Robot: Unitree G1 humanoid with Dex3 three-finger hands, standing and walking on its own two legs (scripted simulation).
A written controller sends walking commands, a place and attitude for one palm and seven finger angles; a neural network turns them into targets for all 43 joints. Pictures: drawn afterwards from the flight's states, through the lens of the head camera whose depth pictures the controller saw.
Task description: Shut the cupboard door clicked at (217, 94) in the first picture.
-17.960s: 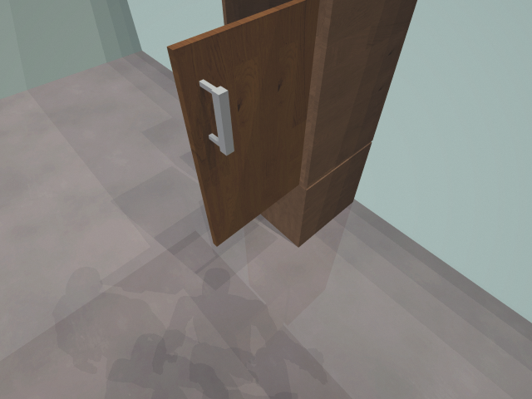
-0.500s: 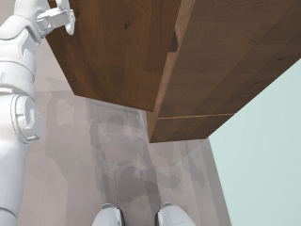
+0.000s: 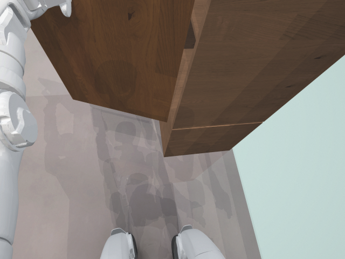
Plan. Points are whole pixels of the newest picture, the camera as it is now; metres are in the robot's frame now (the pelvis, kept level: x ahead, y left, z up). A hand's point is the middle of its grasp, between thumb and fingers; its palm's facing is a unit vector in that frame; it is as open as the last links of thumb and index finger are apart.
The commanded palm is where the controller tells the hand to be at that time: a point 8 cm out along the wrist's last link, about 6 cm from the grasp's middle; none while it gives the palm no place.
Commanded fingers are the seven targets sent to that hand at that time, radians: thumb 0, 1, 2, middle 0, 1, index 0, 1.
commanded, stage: pull the fist back off the door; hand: left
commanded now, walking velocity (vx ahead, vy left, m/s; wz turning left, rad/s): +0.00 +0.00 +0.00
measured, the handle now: out of the picture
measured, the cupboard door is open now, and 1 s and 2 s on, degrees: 70 65 65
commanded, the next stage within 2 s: draw the hand back to the body in 0.82 s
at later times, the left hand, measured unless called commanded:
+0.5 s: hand out of the picture +0.58 +0.08 +0.17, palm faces +0.02 -1.00 -0.02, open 3.1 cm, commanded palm +0.54 +0.13 +0.17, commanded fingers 0.00 0.90 0.90 -1.30 -1.50 -1.30 -1.50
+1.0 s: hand (82, 21) +0.51 +0.08 +0.18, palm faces +0.01 -1.00 -0.02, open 3.1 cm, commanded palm +0.47 +0.15 +0.18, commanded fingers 0.00 0.90 0.90 -1.30 -1.50 -1.30 -1.50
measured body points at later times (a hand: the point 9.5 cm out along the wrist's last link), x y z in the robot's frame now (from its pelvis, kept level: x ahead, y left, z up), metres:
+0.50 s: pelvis +0.02 -0.01 +0.02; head +0.13 -0.02 +0.46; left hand +0.57 +0.14 +0.18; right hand -0.08 -0.25 -0.09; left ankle +0.03 +0.11 -0.68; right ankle -0.02 -0.12 -0.68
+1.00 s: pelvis +0.02 -0.02 +0.03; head +0.08 -0.03 +0.48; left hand +0.51 +0.14 +0.19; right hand +0.08 -0.29 -0.09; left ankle +0.03 +0.11 -0.68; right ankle -0.02 -0.12 -0.68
